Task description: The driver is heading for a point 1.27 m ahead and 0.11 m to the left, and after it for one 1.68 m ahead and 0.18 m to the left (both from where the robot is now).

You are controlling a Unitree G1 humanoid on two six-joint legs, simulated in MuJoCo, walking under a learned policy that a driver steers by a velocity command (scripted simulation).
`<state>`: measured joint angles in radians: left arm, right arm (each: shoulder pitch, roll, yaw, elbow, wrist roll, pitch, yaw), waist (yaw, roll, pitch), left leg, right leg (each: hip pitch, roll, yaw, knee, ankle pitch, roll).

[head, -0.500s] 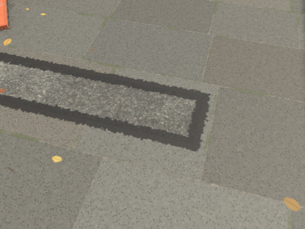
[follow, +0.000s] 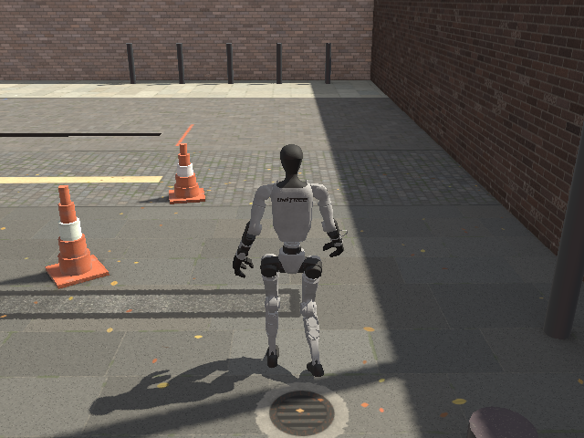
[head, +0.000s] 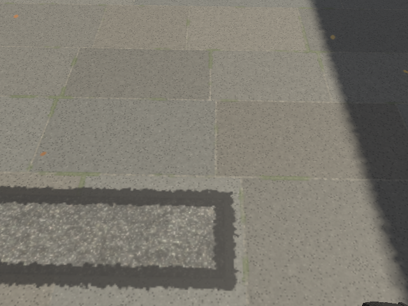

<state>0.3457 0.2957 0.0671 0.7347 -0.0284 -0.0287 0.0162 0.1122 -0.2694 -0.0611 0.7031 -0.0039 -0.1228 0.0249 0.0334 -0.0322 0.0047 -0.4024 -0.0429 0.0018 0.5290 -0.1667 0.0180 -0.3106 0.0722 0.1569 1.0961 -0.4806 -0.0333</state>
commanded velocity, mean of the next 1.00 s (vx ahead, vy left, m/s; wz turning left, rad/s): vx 0.50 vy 0.00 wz -0.10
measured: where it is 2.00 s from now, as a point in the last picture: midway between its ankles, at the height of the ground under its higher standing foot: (239, 166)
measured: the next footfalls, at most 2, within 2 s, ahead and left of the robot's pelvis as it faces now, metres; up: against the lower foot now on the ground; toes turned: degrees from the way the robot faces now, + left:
right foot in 0.40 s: +0.36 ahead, -0.16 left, +0.00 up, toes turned -5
left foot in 0.92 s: +0.67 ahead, +0.06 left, +0.00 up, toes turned -2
